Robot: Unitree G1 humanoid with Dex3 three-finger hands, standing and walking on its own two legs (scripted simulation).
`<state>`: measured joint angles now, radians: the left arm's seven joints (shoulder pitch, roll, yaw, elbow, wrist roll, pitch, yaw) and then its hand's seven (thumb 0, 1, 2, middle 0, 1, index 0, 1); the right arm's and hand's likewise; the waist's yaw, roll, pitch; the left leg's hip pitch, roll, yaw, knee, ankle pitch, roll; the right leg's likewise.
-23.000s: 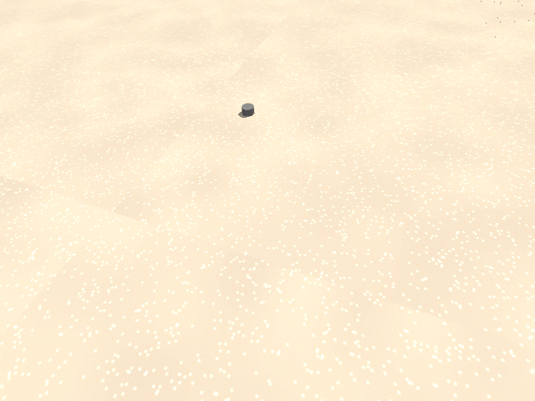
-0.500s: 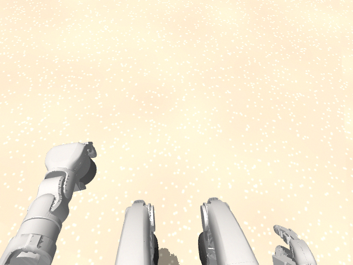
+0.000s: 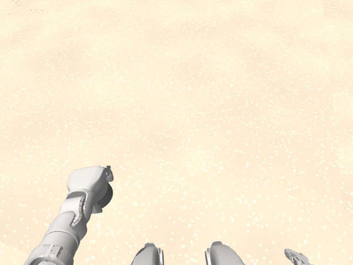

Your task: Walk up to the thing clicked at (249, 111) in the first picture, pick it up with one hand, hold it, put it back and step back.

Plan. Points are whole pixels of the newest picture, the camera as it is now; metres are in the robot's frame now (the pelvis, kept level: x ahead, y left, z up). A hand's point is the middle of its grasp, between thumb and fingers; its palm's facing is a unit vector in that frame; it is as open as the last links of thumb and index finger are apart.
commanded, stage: lift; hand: left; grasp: from above
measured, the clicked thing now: (95, 192) +0.34 +0.23 -0.11
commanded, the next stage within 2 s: hold in 0.24 s
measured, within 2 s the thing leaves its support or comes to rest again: neither
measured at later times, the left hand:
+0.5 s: hand (89, 176) +0.34 +0.22 -0.02, palm faces -0.43 -0.07 -0.90, open 9.8 cm
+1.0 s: hand (86, 170) +0.35 +0.22 +0.01, palm faces -0.44 -0.06 -0.89, open 9.9 cm
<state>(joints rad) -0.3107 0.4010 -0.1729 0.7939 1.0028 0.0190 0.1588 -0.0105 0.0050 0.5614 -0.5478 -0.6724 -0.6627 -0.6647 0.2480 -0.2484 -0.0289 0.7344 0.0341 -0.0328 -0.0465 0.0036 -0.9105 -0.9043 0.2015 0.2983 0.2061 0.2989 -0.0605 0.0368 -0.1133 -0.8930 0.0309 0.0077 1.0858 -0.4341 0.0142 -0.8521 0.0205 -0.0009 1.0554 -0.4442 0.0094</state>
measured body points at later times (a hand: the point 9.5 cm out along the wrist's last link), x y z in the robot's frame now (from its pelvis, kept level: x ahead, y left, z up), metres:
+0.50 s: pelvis +0.03 +0.00 +0.05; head +0.07 -0.01 +0.50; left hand +0.36 +0.22 +0.03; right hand +0.13 -0.27 -0.07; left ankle +0.05 +0.11 -0.66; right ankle +0.04 -0.13 -0.66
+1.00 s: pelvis +0.04 +0.00 +0.07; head +0.06 -0.02 +0.52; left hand +0.36 +0.22 +0.07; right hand +0.15 -0.26 -0.05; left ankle +0.05 +0.11 -0.66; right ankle +0.04 -0.13 -0.66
